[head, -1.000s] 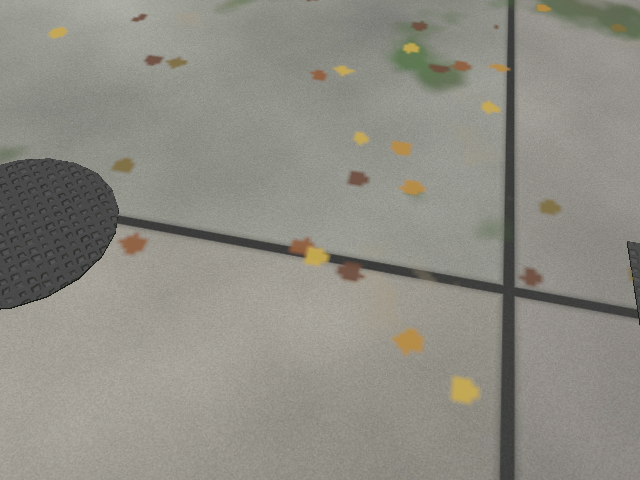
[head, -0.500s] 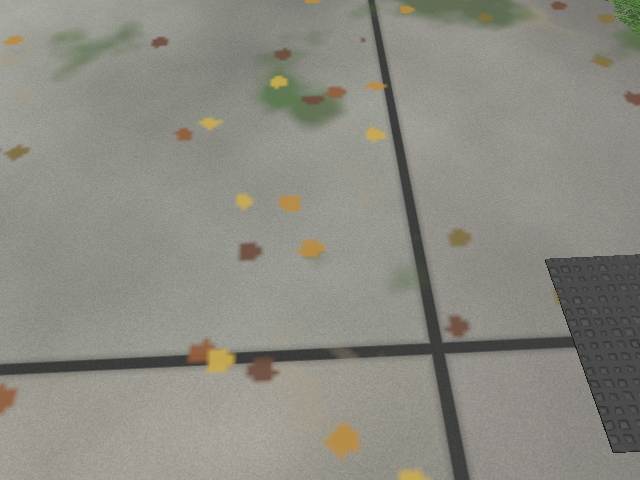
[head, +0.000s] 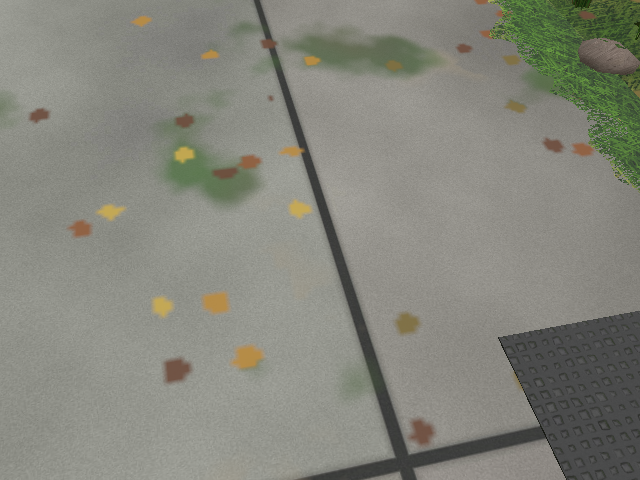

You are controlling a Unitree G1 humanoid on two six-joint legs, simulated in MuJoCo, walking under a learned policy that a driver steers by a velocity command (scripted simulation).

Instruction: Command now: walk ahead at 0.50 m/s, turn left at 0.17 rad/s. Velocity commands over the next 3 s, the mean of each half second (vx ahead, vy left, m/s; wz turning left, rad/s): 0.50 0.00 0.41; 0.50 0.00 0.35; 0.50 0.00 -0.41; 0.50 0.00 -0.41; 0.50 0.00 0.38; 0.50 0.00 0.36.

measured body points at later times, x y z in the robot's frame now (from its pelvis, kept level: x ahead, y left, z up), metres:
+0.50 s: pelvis +0.24 -0.03 +0.00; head +0.26 -0.04 +0.45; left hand +0.23 +0.25 -0.11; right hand +0.41 -0.27 -0.13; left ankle +0.24 +0.11 -0.66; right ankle +0.23 -0.12 -0.75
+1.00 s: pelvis +0.46 +0.12 +0.00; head +0.48 +0.14 +0.45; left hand +0.41 +0.38 -0.14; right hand +0.64 -0.09 -0.12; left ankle +0.44 +0.15 -0.75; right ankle +0.56 -0.02 -0.66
